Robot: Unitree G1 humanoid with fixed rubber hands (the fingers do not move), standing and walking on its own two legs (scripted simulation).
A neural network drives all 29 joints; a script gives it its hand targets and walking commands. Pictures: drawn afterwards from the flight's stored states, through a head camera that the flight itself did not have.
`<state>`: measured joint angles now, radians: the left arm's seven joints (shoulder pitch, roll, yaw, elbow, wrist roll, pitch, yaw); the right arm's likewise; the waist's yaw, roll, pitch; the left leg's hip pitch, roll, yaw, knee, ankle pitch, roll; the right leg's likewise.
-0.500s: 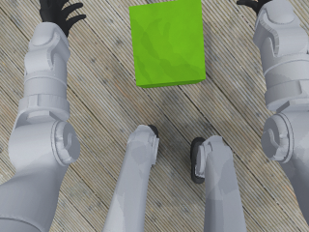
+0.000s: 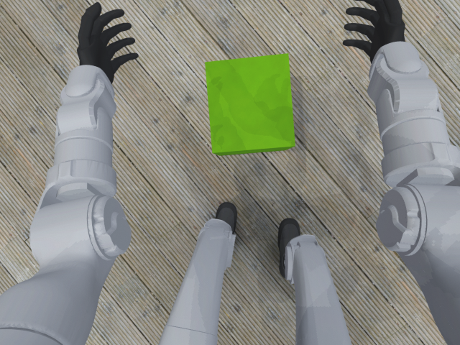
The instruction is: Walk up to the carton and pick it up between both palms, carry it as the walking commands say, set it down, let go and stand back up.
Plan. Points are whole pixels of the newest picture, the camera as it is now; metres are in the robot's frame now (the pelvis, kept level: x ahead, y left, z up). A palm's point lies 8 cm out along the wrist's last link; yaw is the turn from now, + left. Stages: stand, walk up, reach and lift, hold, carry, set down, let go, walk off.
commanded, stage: let go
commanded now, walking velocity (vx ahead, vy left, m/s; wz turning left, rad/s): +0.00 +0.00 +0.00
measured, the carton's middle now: (249, 111) +0.53 +0.07 -0.56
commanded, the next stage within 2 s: stand in 1.38 s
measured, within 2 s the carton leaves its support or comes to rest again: neither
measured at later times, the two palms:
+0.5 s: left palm (60, 153) +0.34 +0.28 -0.01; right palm (440, 155) +0.40 -0.16 -0.02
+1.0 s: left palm (64, 265) +0.23 +0.22 +0.05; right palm out of the picture +0.26 -0.25 +0.05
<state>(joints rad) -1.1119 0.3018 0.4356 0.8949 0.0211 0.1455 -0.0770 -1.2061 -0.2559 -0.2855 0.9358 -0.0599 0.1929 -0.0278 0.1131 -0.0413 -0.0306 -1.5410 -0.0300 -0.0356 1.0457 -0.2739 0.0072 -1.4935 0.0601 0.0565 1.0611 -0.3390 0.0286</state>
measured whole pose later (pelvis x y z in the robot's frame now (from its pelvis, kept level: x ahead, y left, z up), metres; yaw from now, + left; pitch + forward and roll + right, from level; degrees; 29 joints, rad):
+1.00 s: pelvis +0.09 -0.02 +0.12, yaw +3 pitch +0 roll +0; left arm 0.23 0.22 0.04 0.43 0.00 0.08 -0.08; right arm 0.22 -0.20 -0.05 0.45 -0.01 0.07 0.06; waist 0.00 -0.01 0.05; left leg -0.20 -0.02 -0.06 0.43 -0.23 -0.01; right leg -0.15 0.03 0.04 0.44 -0.29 -0.02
